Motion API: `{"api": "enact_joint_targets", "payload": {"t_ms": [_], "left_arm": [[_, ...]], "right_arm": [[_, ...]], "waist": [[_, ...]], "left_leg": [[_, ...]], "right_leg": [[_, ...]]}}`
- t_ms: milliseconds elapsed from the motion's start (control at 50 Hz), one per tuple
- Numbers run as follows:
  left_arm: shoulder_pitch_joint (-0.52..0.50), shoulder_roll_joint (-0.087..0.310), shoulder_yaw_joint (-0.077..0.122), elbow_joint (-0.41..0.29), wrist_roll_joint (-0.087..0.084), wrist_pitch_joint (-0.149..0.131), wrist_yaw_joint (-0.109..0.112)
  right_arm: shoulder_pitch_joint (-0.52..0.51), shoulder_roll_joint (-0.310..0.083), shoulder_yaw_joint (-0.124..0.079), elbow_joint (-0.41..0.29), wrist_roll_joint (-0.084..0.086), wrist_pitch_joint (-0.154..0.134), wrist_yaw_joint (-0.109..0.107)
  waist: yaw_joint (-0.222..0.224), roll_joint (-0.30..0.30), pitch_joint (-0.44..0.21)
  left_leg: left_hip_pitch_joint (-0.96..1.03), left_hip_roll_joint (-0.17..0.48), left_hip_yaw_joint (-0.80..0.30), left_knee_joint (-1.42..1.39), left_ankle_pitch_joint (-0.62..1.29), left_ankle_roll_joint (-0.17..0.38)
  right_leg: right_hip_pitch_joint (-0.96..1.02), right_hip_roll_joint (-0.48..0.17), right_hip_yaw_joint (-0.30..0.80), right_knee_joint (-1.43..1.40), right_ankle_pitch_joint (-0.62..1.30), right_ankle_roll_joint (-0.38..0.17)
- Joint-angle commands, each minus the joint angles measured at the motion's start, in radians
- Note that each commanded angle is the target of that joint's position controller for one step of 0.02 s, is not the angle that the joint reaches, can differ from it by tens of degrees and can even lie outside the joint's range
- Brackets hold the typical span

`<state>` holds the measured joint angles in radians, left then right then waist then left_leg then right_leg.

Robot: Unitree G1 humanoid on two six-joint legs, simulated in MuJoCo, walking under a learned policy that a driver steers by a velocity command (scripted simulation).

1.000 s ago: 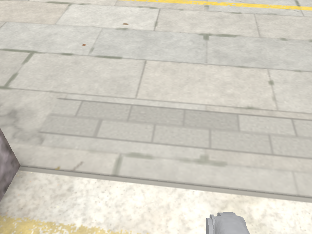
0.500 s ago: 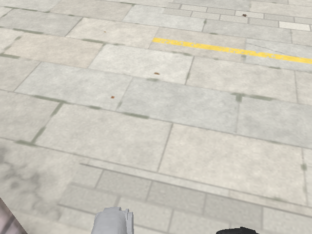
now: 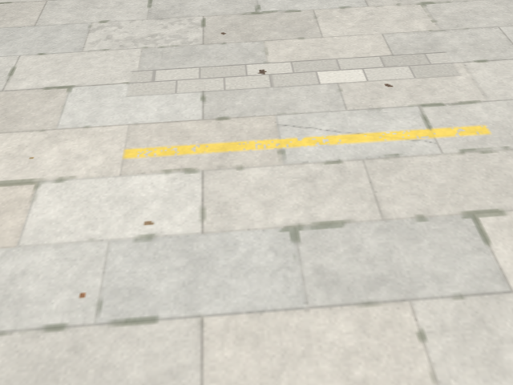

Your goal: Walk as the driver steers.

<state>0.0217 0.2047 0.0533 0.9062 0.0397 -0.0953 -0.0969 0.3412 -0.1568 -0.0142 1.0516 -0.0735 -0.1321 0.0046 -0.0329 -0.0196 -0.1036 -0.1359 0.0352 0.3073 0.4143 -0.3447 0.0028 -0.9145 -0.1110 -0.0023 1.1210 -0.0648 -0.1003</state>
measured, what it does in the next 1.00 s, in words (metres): walks ahead: right foot, then left foot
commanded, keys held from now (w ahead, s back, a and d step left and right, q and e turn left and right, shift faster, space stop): e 0.20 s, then no key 0.80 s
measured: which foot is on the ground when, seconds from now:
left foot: down 0.00-0.16, up 0.18-0.54, down 0.56-1.00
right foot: up 0.00-0.12, down 0.14-1.00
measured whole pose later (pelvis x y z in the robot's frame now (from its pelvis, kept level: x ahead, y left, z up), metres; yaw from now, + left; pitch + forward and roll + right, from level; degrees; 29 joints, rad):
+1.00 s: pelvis +0.17 -0.03 -0.01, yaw -13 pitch +0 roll +1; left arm 0.14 0.15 0.04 0.76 0.00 0.00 0.03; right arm 0.24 -0.18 -0.05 0.85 -0.02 -0.04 -0.06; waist -0.02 -0.01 0.02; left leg -0.26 0.02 0.01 0.60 -0.34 -0.03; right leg -0.38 0.03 0.01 0.62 -0.24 -0.04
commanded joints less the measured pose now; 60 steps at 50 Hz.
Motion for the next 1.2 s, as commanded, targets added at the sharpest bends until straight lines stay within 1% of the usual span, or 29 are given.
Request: {"api": "enact_joint_targets", "payload": {"t_ms": [20, 60, 120, 140, 160, 180, 200, 220, 240, 260, 280, 320, 360, 420, 480, 500, 520, 540, 560, 580, 600, 620, 640, 700, 720, 760, 800, 920, 1200], "left_arm": [[-0.072, 0.002, 0.002, -0.059, -0.021, 0.004, 0.001], [-0.073, 0.021, 0.011, -0.054, -0.009, 0.005, 0.01], [-0.033, 0.116, 0.051, -0.038, -0.022, -0.024, 0.043], [-0.003, 0.17, 0.07, -0.034, -0.014, -0.037, 0.066], [0.074, 0.217, 0.077, -0.045, 0.004, -0.033, 0.086], [0.245, 0.246, 0.076, -0.02, -0.004, -0.023, 0.101], [0.304, 0.266, 0.096, 0.0, -0.014, -0.025, 0.109], [0.253, 0.282, 0.117, -0.004, -0.016, -0.035, 0.119], [0.172, 0.237, 0.113, -0.015, -0.026, -0.03, 0.125], [0.077, 0.199, 0.105, -0.044, -0.041, -0.027, 0.125], [0.012, 0.185, 0.101, -0.072, -0.056, -0.021, 0.121], [0.021, 0.148, 0.096, -0.1, -0.042, -0.011, 0.116], [0.006, 0.145, 0.096, -0.142, -0.044, -0.021, 0.104], [-0.003, 0.146, 0.087, -0.174, -0.05, -0.035, 0.083], [-0.017, 0.133, 0.075, -0.175, -0.063, -0.049, 0.064], [0.095, 0.087, 0.039, -0.156, -0.019, 0.027, 0.103], [0.125, 0.072, 0.033, -0.155, -0.021, 0.056, 0.115], [0.126, 0.068, 0.024, -0.168, -0.031, 0.069, 0.12], [0.14, 0.053, 0.019, -0.174, -0.042, 0.073, 0.124], [0.181, 0.043, 0.018, -0.183, -0.034, 0.073, 0.123], [0.17, 0.048, 0.02, -0.204, -0.037, 0.07, 0.12], [0.105, 0.083, 0.025, -0.214, -0.03, 0.071, 0.119], [0.07, 0.086, 0.03, -0.219, -0.033, 0.076, 0.119], [0.08, 0.041, 0.021, -0.214, -0.025, 0.095, 0.115], [0.081, 0.047, 0.021, -0.216, -0.026, 0.096, 0.117], [0.078, 0.069, 0.026, -0.22, -0.035, 0.094, 0.123], [0.06, 0.035, 0.014, -0.226, -0.032, 0.091, 0.124], [0.077, 0.033, 0.01, -0.222, -0.038, 0.079, 0.123], [0.073, 0.026, 0.008, -0.194, -0.046, 0.081, 0.125]], "right_arm": [[-0.125, -0.17, -0.046, -0.101, 0.01, -0.041, 0.008], [-0.125, -0.175, -0.062, -0.113, 0.034, -0.04, 0.007], [-0.138, -0.167, -0.071, -0.133, 0.056, -0.015, -0.005], [-0.078, -0.128, -0.066, -0.132, 0.055, -0.006, -0.004], [0.087, -0.052, -0.048, -0.147, 0.044, 0.0, -0.025], [0.09, -0.029, -0.027, -0.199, 0.036, -0.003, -0.036], [-0.078, -0.098, -0.047, -0.241, 0.05, 0.014, -0.025], [-0.16, -0.127, -0.055, -0.263, 0.045, 0.03, -0.013], [-0.135, -0.16, -0.072, -0.242, 0.022, 0.036, -0.013], [-0.111, -0.146, -0.075, -0.23, 0.0, 0.029, -0.014], [-0.113, -0.103, -0.061, -0.237, -0.007, 0.02, -0.016], [-0.145, -0.072, -0.052, -0.255, 0.015, 0.025, -0.015], [-0.1, -0.094, -0.056, -0.238, 0.031, 0.031, -0.003], [-0.064, -0.139, -0.07, -0.219, 0.026, 0.032, 0.008], [-0.068, -0.121, -0.058, -0.209, 0.032, 0.04, 0.008], [-0.143, -0.093, -0.05, -0.264, 0.12, 0.06, -0.054], [-0.14, -0.112, -0.05, -0.254, 0.122, 0.067, -0.075], [-0.099, -0.117, -0.051, -0.238, 0.105, 0.072, -0.077], [-0.083, -0.145, -0.056, -0.235, 0.072, 0.075, -0.071], [-0.105, -0.21, -0.065, -0.259, 0.047, 0.08, -0.071], [-0.167, -0.212, -0.071, -0.281, 0.043, 0.093, -0.069], [-0.205, -0.164, -0.063, -0.304, 0.039, 0.091, -0.065], [-0.224, -0.155, -0.063, -0.309, 0.045, 0.088, -0.065], [-0.162, -0.145, -0.06, -0.281, 0.061, 0.083, -0.069], [-0.143, -0.139, -0.06, -0.274, 0.063, 0.087, -0.074], [-0.102, -0.125, -0.058, -0.271, 0.063, 0.092, -0.084], [-0.074, -0.104, -0.056, -0.261, 0.059, 0.091, -0.087], [-0.082, -0.105, -0.054, -0.252, 0.058, 0.079, -0.068], [-0.051, -0.1, -0.049, -0.222, 0.061, 0.079, -0.064]], "waist": [[0.046, 0.093, 0.036], [0.046, 0.094, 0.052], [0.09, 0.064, 0.025], [0.065, 0.017, -0.057], [-0.001, -0.117, -0.297], [0.051, -0.261, -0.436], [0.116, -0.161, -0.378], [0.125, -0.087, -0.266], [0.085, -0.045, -0.183], [0.035, -0.02, -0.078], [0.001, -0.012, -0.051], [0.004, 0.036, -0.096], [0.005, -0.002, -0.103], [-0.008, -0.01, -0.07], [-0.017, -0.021, -0.035], [0.021, -0.133, -0.058], [0.022, -0.125, -0.073], [0.003, -0.123, -0.08], [0.009, -0.083, -0.065], [0.069, 0.091, -0.028], [0.089, 0.3, 0.014], [0.054, 0.278, 0.023], [0.051, 0.229, 0.035], [0.045, 0.162, 0.078], [0.037, 0.13, 0.108], [0.008, 0.007, 0.138], [-0.014, -0.062, 0.108], [0.006, -0.034, 0.053], [0.012, 0.005, 0.081]], "left_leg": [[0.053, 0.229, -0.055, -0.169, 0.835, 0.154], [0.18, 0.25, -0.063, -0.14, 0.872, 0.149], [0.258, 0.214, -0.031, 0.003, 0.928, 0.099], [0.218, 0.162, -0.026, 0.106, 0.819, 0.044], [0.032, 0.102, -0.026, 0.289, 0.491, -0.058], [-0.236, -0.031, -0.08, 0.502, -0.174, -0.162], [-0.42, -0.073, -0.235, 0.678, -0.351, -0.147], [-0.495, -0.028, -0.344, 0.84, -0.325, -0.114], [-0.464, 0.022, -0.386, 0.879, -0.258, -0.088], [-0.426, 0.049, -0.393, 0.821, -0.192, -0.067], [-0.375, 0.062, -0.381, 0.774, -0.171, -0.058], [-0.343, 0.051, -0.375, 0.784, -0.131, -0.077], [-0.343, 0.042, -0.373, 0.803, -0.05, -0.101], [-0.312, 0.05, -0.37, 0.743, 0.032, -0.123], [-0.257, 0.076, -0.353, 0.514, 0.021, -0.131], [-0.285, 0.039, -0.32, 0.304, -0.031, -0.072], [-0.225, 0.007, -0.297, 0.204, 0.07, -0.056], [-0.143, -0.01, -0.288, 0.093, 0.175, -0.031], [-0.085, 0.039, -0.357, 0.054, 0.224, 0.002], [-0.074, 0.165, -0.486, 0.018, 0.334, 0.06], [-0.138, 0.241, -0.571, -0.04, 0.272, 0.142], [-0.213, 0.244, -0.605, -0.074, 0.143, 0.151], [-0.235, 0.2, -0.564, -0.058, 0.081, 0.119], [-0.296, 0.114, -0.457, -0.026, -0.061, 0.053], [-0.307, 0.08, -0.417, -0.008, -0.109, 0.036], [-0.257, 0.019, -0.332, 0.072, -0.069, 0.012], [-0.178, 0.005, -0.303, 0.121, 0.025, -0.001], [-0.17, 0.015, -0.32, 0.107, 0.082, 0.005], [-0.17, 0.01, -0.323, 0.083, 0.089, 0.005]], "right_leg": [[0.199, 0.015, -0.031, -0.29, 0.016, 0.046], [0.217, 0.046, -0.046, -0.43, 0.045, 0.046], [0.407, 0.144, -0.083, -0.685, 0.187, -0.013], [0.583, 0.143, -0.042, -0.674, 0.45, -0.069], [0.984, 0.004, 0.106, -0.526, 0.848, -0.239], [1.28, -0.18, 0.464, -0.64, 0.879, -0.41], [1.328, -0.21, 0.547, -0.717, 0.762, -0.368], [1.193, -0.185, 0.479, -0.74, 0.614, -0.27], [1.001, -0.145, 0.396, -0.765, 0.452, -0.219], [0.798, -0.108, 0.337, -0.808, 0.379, -0.205], [0.671, -0.104, 0.318, -0.836, 0.373, -0.21], [0.625, -0.097, 0.313, -0.875, 0.269, -0.206], [0.572, -0.075, 0.275, -0.874, 0.179, -0.192], [0.468, -0.044, 0.241, -0.857, 0.033, -0.163], [0.474, -0.032, 0.254, -0.817, -0.045, -0.122], [0.58, -0.036, 0.241, -0.751, 0.043, -0.116], [0.612, -0.034, 0.245, -0.719, 0.089, -0.105], [0.6, -0.028, 0.24, -0.696, 0.027, -0.078], [0.542, 0.019, 0.205, -0.651, -0.134, -0.024], [0.46, 0.118, 0.109, -0.536, -0.335, 0.031], [0.432, 0.166, 0.021, -0.507, -0.365, 0.07], [0.499, 0.133, 0.032, -0.472, -0.315, 0.083], [0.546, 0.127, 0.028, -0.474, -0.254, 0.084], [0.654, 0.104, 0.051, -0.562, -0.154, 0.076], [0.643, 0.1, 0.064, -0.588, -0.179, 0.063], [0.559, 0.068, 0.118, -0.664, -0.297, 0.023], [0.529, 0.042, 0.159, -0.713, -0.346, 0.009], [0.621, 0.054, 0.136, -0.648, -0.178, 0.02], [0.643, 0.063, 0.119, -0.623, -0.133, 0.018]]}}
